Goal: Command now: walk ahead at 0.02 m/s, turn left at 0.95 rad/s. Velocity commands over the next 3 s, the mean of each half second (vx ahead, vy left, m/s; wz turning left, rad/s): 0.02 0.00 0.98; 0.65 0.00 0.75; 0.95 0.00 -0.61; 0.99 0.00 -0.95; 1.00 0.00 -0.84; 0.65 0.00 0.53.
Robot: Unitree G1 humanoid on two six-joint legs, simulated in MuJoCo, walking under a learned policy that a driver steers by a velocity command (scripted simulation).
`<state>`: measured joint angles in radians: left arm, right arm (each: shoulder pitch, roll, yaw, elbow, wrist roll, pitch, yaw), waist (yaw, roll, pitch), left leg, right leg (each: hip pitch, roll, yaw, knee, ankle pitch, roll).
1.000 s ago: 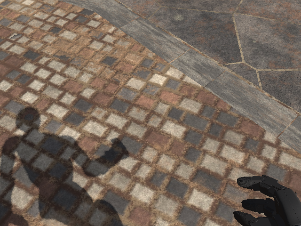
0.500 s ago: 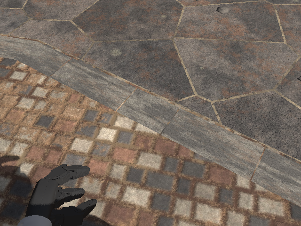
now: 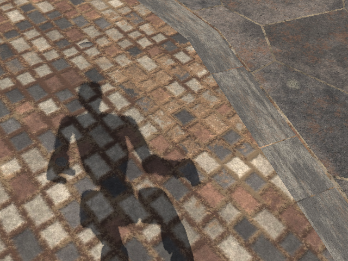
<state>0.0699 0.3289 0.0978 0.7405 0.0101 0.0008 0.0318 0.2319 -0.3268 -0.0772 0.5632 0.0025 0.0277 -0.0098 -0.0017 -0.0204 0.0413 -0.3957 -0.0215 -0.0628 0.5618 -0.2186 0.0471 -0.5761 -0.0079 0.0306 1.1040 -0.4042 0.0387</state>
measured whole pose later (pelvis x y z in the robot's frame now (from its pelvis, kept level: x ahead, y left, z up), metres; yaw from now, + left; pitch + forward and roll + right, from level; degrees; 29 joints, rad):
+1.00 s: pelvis +0.09 +0.18 +0.00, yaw +49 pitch +2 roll +0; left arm 0.21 0.29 0.03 0.72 0.03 -0.01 -0.07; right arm 0.44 -0.26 -0.01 0.70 -0.03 -0.04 0.02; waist -0.03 -0.05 -0.03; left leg -0.03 -0.07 0.07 0.37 -0.37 0.08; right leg -0.70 -0.10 -0.04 1.16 -0.15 0.00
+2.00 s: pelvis +0.78 +0.73 -0.01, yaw +1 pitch +2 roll +3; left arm -0.06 0.34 0.03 0.57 0.03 0.01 -0.10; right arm 0.52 -0.33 -0.05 0.90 -0.03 -0.11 0.00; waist -0.08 -0.04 0.02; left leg 0.17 0.00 0.27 0.21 -0.40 -0.06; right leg -0.81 -0.06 -0.09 0.94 -0.04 -0.13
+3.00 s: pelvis +1.65 +0.59 -0.01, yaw -3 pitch +2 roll -1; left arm -0.02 0.25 0.00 0.61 0.02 -0.06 0.01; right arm 0.37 -0.31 -0.07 0.73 0.04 0.00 -0.04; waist -0.10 0.02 0.07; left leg -0.38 -0.08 -0.14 1.26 -0.57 -0.07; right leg -0.48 0.03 0.04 0.53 -0.10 -0.01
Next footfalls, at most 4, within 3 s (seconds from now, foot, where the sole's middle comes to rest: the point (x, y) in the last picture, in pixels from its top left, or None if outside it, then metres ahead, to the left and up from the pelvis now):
0.28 right None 0.13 -0.12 -0.77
0.80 left None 0.00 0.17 -0.77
1.24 right None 0.36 0.44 -0.77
1.66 left None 0.63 0.84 -0.77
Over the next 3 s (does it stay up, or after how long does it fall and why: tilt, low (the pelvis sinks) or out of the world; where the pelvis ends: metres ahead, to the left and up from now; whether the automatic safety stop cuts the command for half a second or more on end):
stays up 1.65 0.59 -0.01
